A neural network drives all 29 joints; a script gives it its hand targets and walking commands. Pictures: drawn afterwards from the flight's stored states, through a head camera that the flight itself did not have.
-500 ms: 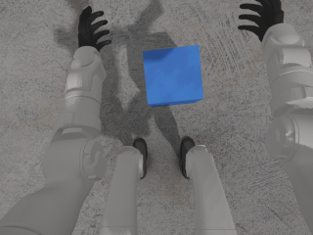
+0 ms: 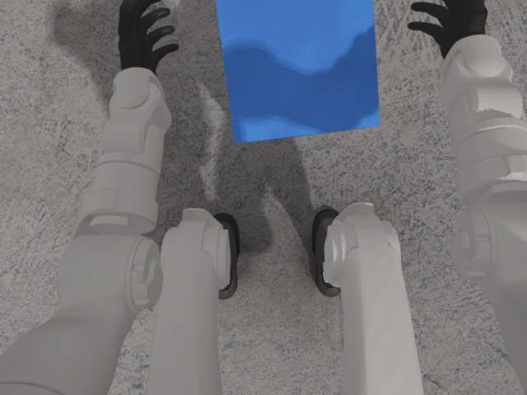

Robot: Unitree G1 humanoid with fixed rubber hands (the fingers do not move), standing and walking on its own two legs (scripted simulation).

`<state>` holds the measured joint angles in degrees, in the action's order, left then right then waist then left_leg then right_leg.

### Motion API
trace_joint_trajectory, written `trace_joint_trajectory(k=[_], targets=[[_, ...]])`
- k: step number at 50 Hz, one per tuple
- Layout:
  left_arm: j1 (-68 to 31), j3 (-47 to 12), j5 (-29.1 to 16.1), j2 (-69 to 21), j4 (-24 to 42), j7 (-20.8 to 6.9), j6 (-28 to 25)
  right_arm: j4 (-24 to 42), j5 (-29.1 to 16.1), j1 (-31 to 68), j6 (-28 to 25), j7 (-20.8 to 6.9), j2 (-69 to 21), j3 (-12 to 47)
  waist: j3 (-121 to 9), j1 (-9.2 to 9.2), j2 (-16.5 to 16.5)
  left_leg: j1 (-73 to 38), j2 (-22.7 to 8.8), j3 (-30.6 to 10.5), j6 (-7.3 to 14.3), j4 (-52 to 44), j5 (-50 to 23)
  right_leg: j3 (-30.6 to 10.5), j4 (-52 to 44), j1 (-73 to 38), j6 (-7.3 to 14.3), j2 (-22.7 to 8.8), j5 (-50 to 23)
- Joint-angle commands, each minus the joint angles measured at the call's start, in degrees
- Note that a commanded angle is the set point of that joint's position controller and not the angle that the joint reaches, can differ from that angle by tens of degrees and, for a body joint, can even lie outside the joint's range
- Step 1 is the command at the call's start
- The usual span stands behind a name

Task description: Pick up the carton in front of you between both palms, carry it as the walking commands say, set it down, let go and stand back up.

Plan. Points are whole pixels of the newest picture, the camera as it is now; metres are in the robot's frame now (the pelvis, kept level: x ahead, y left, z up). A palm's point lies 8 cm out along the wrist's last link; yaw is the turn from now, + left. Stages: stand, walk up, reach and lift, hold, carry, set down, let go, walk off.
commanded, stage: reach and lift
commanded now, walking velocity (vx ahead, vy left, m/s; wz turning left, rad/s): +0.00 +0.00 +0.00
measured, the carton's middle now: (294, 79) +0.51 -0.05 -0.33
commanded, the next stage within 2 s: none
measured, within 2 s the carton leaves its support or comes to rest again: leaves its support in 1.18 s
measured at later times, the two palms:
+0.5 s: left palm (168, 74) +0.52 +0.15 -0.26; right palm (397, 57) +0.52 -0.21 -0.28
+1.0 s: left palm (192, 70) +0.52 +0.11 -0.25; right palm (390, 53) +0.52 -0.20 -0.26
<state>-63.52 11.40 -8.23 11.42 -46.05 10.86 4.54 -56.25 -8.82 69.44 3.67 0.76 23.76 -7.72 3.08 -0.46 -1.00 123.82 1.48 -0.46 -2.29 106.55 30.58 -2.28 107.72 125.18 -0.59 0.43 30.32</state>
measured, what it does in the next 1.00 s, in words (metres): lowers itself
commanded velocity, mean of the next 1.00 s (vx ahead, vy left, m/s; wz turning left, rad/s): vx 0.00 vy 0.00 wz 0.00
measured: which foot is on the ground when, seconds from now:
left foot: down 0.00-1.00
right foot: down 0.00-1.00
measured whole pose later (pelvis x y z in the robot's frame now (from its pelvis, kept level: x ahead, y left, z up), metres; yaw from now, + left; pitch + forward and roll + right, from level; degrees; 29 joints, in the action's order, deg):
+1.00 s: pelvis -0.02 +0.00 -0.08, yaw +0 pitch +38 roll +2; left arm -83.4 11.3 -9.9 9.6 -65.4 12.9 0.5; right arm -72.3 -11.9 87.1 1.4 3.5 23.0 1.6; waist 19.0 -0.6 -2.6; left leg 129.9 2.7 -0.5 -2.7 122.2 30.7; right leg -2.5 123.5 131.0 -0.9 0.1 30.9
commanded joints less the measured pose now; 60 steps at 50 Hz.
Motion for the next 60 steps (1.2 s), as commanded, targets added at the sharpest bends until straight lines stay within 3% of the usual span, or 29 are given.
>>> trace_joint_trajectory(k=[1, 7, 11, 17, 20, 24, 25, 26, 27, 29, 30, 34, 35, 36, 37, 38, 42, 43, 45, 46, 48, 50, 52, 53, 54, 55, 56, 57, 60], targets=[[-17.5, -1.3, -1.6, 4.7, 2.0, 1.4, 0.6, 1.8, -2.2, 20.4, -0.3, -0.4, 10.2, 0.8, -63.1, -0.90, 3.3, -34.3, 2.4, 3.6, -1.1, -2.1, -14.2, 3.6, -4.0, -31.5, -1.1, 0.4, -13.9], [-23.9, -0.6, -0.3, 5.7, -4.9, 1.0, -0.3, -5.9, -2.7, 26.3, -0.8, -0.9, 11.4, 2.4, -52.9, 0.01, 3.7, -29.3, 1.4, 3.2, -0.6, 2.1, -7.5, 2.4, -0.2, -25.0, -0.7, -0.9, -6.5], [-27.4, -1.5, -1.4, 6.6, -7.8, 0.4, -1.6, -7.4, -3.4, 29.9, -2.0, -0.2, 12.0, 3.8, -53.3, 0.05, 4.3, -29.2, 1.0, 3.2, -0.7, 5.6, -10.1, 1.9, 2.3, -25.7, -0.8, -1.2, -8.6], [-26.7, -4.4, -5.8, 4.5, -12.4, -0.7, -3.0, -7.5, -3.6, 29.1, -3.8, 1.3, 11.6, 6.2, -54.5, -2.54, 4.2, -28.5, 1.5, 3.5, -1.2, 9.5, -15.6, 1.8, 6.1, -31.4, -0.6, -1.1, -16.4], [-28.2, -4.3, -6.3, 7.0, -10.4, -0.4, -4.1, -4.8, -3.8, 30.7, -4.2, 2.0, 10.7, 5.6, -56.4, -1.47, 4.1, -28.3, 1.8, 3.9, -1.3, 10.6, -17.7, 1.8, 7.5, -33.1, -1.1, -1.1, -19.1], [-25.5, -5.2, -7.3, 5.0, -11.9, -0.1, -4.6, -5.4, -3.8, 27.1, -4.2, 2.4, 9.2, 6.7, -57.1, -1.98, 3.7, -26.1, 2.5, 5.2, -1.5, 11.4, -19.5, 1.4, 7.9, -36.1, -0.8, -0.6, -22.5], [-24.4, -4.3, -6.9, 5.5, -12.8, -0.3, -4.6, -4.8, -3.8, 26.9, -4.0, 2.4, 8.2, 7.3, -56.5, -1.22, 5.4, -25.6, 2.5, 5.1, -1.2, 11.5, -19.5, 1.5, 7.7, -36.5, -1.3, -0.5, -22.7], [-24.4, -5.1, -7.3, 4.7, -13.1, -0.6, -4.6, -5.8, -3.4, 26.3, -3.9, 2.4, 8.0, 7.0, -54.2, -1.82, 5.4, -22.4, 2.7, 5.4, -1.2, 11.1, -17.2, 1.3, 7.2, -36.5, -1.0, -0.6, -21.3], [-24.5, -4.1, -6.2, 5.9, -13.0, -0.4, -4.8, -5.4, -3.8, 26.4, -3.8, 2.4, 7.3, 7.4, -54.3, -0.74, 5.5, -23.6, 2.6, 5.1, -1.1, 10.9, -17.7, 1.4, 7.5, -36.1, -1.3, -0.5, -21.2], [-25.0, -4.1, -6.2, 5.4, -13.4, -0.3, -4.9, -6.7, -3.6, 25.9, -3.8, 2.2, 6.6, 7.0, -50.9, -1.49, 5.8, -21.9, 2.8, 5.0, -1.1, 10.4, -15.5, 1.5, 6.7, -33.4, -1.2, -0.3, -18.3], [-24.7, -3.6, -5.7, 4.9, -13.8, -0.5, -5.1, -6.4, -3.4, 26.2, -3.8, 2.2, 6.5, 7.1, -48.5, -0.60, 5.1, -20.4, 2.9, 5.2, -1.0, 10.5, -14.3, 1.0, 6.2, -31.6, -1.1, -0.5, -16.7], [-25.1, -3.4, -5.2, 5.5, -14.1, -0.3, -5.4, -6.6, -4.3, 27.0, -3.9, 2.2, 5.9, 7.8, -49.3, -0.37, 5.1, -21.9, 2.6, 4.6, -0.7, 10.0, -13.9, 1.3, 6.1, -30.5, -1.3, -0.4, -15.6], [-24.9, -2.8, -4.8, 5.5, -14.7, -0.2, -5.3, -7.3, -4.6, 27.5, -3.8, 2.2, 6.0, 8.1, -47.2, 0.85, 5.3, -20.6, 2.5, 4.8, -0.7, 9.6, -12.6, 1.1, 5.6, -29.6, -1.1, -0.8, -13.7], [-25.6, -3.0, -4.9, 4.9, -14.7, -0.2, -5.3, -7.8, -4.6, 28.1, -3.7, 2.2, 5.9, 8.5, -47.5, 0.34, 5.5, -21.3, 2.4, 4.6, -0.7, 9.5, -12.8, 1.2, 5.4, -29.3, -1.2, -0.5, -13.6], [-26.3, -2.8, -4.6, 5.0, -14.5, -0.2, -5.3, -7.3, -5.2, 29.6, -3.6, 2.1, 5.5, 9.4, -47.6, 1.67, 6.1, -21.5, 2.4, 4.5, -0.5, 9.5, -12.4, 1.1, 5.2, -29.3, -1.3, -0.6, -12.5], [-27.7, -4.0, -4.9, 3.6, -13.3, -0.3, -5.4, -6.7, -5.6, 29.5, -3.7, 2.0, 3.0, 9.8, -47.5, 0.43, 5.6, -21.8, 2.7, 4.6, -0.4, 9.1, -12.3, 1.4, 4.9, -29.3, -1.2, -0.1, -12.6], [-30.3, -5.9, -5.4, -2.9, -13.3, -0.4, -5.5, -7.2, -5.2, 31.9, -4.0, 1.7, -1.3, 11.6, -48.4, -0.56, 3.6, -26.2, 3.6, 3.9, -0.6, 8.4, -14.1, 2.0, 4.7, -27.2, -0.7, 0.5, -12.5], [-32.0, -6.6, -5.2, -7.1, -12.2, -0.9, -5.6, -6.7, -5.6, 33.8, -3.9, 1.0, -5.9, 13.1, -49.8, -0.40, 2.7, -27.6, 4.1, 4.0, -0.6, 8.5, -15.1, 2.1, 4.8, -27.2, -0.5, 0.7, -12.9], [-35.4, -7.6, -3.3, -18.5, -12.9, -2.9, -4.9, -7.2, -4.8, 37.1, -3.3, -1.6, -17.9, 15.0, -49.5, -0.35, 2.4, -28.3, 5.0, 4.1, -0.6, 8.8, -15.5, 2.4, 5.1, -26.0, -0.3, 1.8, -12.9], [-35.7, -6.3, -1.1, -22.7, -14.3, -4.1, -4.5, -7.0, -3.7, 38.7, -3.0, -3.1, -23.8, 15.3, -48.6, 0.46, 3.8, -28.2, 5.7, 4.2, -0.4, 8.8, -14.8, 2.6, 5.0, -25.1, -0.4, 2.3, -11.8], [-43.7, -8.9, 2.0, -38.3, -11.3, -8.1, -3.2, -5.5, -1.2, 44.5, -2.0, -7.4, -38.7, 15.2, -46.0, 0.27, 2.5, -26.3, 6.8, 4.4, -0.6, 9.3, -15.4, 2.4, 5.9, -21.8, -0.1, 3.4, -12.5], [-45.4, -8.5, 3.9, -46.3, -11.6, -11.0, -1.3, -4.4, 0.1, 46.5, -0.7, -9.9, -45.9, 14.2, -43.4, -0.86, 3.1, -24.4, 7.3, 3.9, -0.1, 9.8, -13.8, 3.2, 6.5, -19.1, -0.2, 3.9, -12.1], [-44.2, -7.4, 5.0, -49.4, -10.3, -12.7, -0.2, -3.5, 0.2, 45.2, 0.2, -11.0, -49.8, 14.9, -44.0, 0.01, 3.7, -23.5, 7.7, 4.7, 0.1, 10.4, -14.0, 3.5, 6.9, -19.9, -0.2, 4.3, -12.5], [-45.1, -8.1, 4.8, -51.0, -8.5, -13.2, 0.2, -3.1, 0.1, 44.7, 0.5, -11.4, -51.5, 14.5, -47.1, -0.59, 2.5, -25.3, 7.8, 4.8, 0.1, 10.6, -15.1, 4.1, 7.2, -21.1, 0.0, 4.8, -14.0], [-44.9, -8.3, 4.0, -52.0, -7.9, -13.6, 0.6, -1.2, -0.4, 44.7, 0.8, -11.5, -53.2, 15.7, -50.1, 0.24, 3.7, -25.1, 8.0, 5.4, 0.1, 11.4, -16.0, 3.8, 7.5, -23.2, -0.2, 4.7, -15.5], [-44.9, -8.6, 3.7, -53.7, -7.5, -13.9, 1.2, 0.6, -1.0, 45.9, 1.2, -11.6, -54.6, 16.3, -53.1, -0.53, 3.5, -26.7, 8.1, 5.4, 0.3, 11.5, -16.5, 4.6, 7.7, -24.7, -0.1, 5.2, -16.0], [-45.2, -8.9, 3.4, -54.5, -6.2, -14.2, 1.5, 2.6, -1.9, 46.3, 1.6, -11.8, -56.5, 17.0, -55.5, 0.83, 2.7, -26.4, 8.1, 6.3, 0.2, 12.0, -17.5, 3.8, 7.8, -26.7, 0.1, 5.2, -17.4], [-45.0, -9.6, 2.5, -56.7, -4.8, -14.4, 1.9, 5.3, -3.0, 47.3, 2.1, -11.8, -58.4, 18.6, -60.3, 0.65, 3.9, -28.0, 8.3, 6.4, 0.4, 12.1, -19.2, 4.3, 7.8, -30.0, -0.1, 5.4, -19.9], [-45.1, -13.3, -0.8, -64.5, 0.9, -15.1, 3.7, 15.1, -5.4, 48.6, 3.3, -11.4, -62.9, 21.5, -74.8, -0.67, 3.5, -31.4, 8.6, 6.9, 0.0, 12.0, -24.1, 5.3, 7.5, -39.9, 0.1, 6.1, -26.8]])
